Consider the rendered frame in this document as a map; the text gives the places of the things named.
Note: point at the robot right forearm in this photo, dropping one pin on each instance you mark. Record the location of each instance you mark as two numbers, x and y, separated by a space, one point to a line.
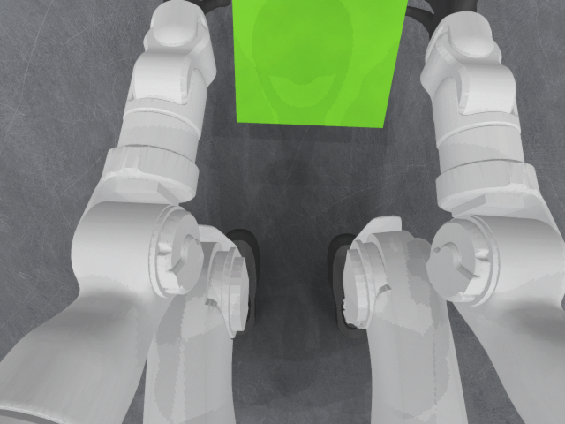
477 126

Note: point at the robot right upper arm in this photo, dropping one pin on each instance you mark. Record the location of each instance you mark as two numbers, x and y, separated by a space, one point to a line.
506 278

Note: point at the robot left shin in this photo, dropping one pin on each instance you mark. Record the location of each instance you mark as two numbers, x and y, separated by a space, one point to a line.
211 234

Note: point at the carton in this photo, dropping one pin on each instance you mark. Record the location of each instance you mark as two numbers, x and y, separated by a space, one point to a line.
315 62

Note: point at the robot left foot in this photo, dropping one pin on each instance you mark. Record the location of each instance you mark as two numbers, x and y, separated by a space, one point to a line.
248 247

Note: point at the robot right hand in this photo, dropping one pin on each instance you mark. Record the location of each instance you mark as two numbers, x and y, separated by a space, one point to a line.
441 8

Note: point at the robot left forearm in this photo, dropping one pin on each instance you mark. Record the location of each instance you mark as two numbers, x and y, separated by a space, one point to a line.
154 161

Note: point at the robot left upper arm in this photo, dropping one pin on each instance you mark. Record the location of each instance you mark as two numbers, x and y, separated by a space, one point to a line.
83 366

